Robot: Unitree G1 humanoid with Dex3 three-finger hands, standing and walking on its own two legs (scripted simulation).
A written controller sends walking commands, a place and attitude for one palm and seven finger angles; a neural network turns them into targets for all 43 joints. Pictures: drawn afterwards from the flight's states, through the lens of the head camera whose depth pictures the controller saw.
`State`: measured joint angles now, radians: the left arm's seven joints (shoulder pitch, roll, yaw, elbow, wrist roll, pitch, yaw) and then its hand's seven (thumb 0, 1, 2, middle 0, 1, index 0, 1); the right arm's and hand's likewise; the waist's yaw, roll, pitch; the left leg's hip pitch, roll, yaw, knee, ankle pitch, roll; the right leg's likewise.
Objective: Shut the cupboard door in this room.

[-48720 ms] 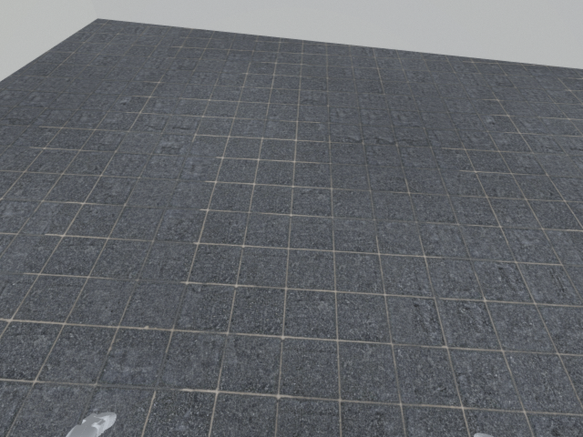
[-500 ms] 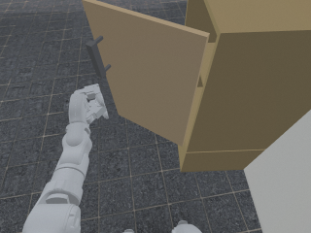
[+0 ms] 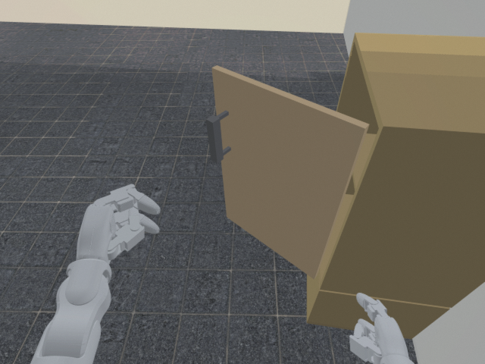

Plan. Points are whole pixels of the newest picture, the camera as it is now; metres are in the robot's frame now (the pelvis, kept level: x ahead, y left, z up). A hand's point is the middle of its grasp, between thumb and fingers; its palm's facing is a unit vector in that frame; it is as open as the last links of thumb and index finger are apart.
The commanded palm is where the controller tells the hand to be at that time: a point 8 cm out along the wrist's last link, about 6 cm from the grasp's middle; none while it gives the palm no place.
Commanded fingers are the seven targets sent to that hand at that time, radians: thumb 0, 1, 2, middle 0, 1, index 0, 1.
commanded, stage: draw the hand back to the body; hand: left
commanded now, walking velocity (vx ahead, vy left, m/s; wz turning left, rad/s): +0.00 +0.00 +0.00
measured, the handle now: (220, 136) +0.67 +0.13 -0.01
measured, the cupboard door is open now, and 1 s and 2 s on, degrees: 58 58 58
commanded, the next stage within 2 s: step back with the hand held close in 0.78 s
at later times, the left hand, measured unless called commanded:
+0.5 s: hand (16, 262) +0.18 +0.29 +0.17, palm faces +0.47 -0.76 -0.45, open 6.8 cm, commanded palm +0.14 +0.32 +0.18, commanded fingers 0.00 0.90 0.90 -0.20 -0.30 -0.20 -0.30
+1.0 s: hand (32, 257) +0.19 +0.28 +0.16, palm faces +0.44 -0.78 -0.44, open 7.4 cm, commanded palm +0.14 +0.31 +0.18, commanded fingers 0.00 0.90 0.90 -0.20 -0.30 -0.20 -0.30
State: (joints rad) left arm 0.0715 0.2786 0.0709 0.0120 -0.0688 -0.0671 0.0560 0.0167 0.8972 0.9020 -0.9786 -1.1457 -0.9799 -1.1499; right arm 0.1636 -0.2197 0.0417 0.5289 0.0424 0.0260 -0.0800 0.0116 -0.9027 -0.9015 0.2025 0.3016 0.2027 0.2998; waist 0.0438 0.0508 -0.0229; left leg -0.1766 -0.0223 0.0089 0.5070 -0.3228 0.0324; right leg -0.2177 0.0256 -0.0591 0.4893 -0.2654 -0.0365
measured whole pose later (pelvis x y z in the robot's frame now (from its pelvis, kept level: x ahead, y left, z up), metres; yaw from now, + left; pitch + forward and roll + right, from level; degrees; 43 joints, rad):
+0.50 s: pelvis +0.01 +0.01 +0.01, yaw +0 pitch -3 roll -1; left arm 0.50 0.37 0.38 -0.39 -0.07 -0.06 0.10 0.01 0.89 0.90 -0.31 -0.42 -0.32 -0.42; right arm 0.22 -0.24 0.01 0.61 0.02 -0.05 -0.06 0.02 -0.90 -0.90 0.20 0.30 0.20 0.30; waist 0.07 0.09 -0.01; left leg -0.07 -0.04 0.01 0.42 -0.29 0.05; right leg -0.11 0.01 -0.05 0.40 -0.23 -0.01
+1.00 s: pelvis +0.00 +0.01 +0.01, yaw +0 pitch -1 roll -1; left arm 0.47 0.36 0.38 -0.35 -0.06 -0.12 0.10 0.01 0.89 0.90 -0.21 -0.30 -0.21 -0.30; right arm 0.21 -0.23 0.02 0.60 0.01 -0.06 -0.06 0.01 -0.90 -0.90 0.21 0.30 0.21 0.30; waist 0.04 0.09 -0.02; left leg -0.14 -0.02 0.02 0.46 -0.29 0.05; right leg -0.16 0.03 -0.05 0.39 -0.21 -0.02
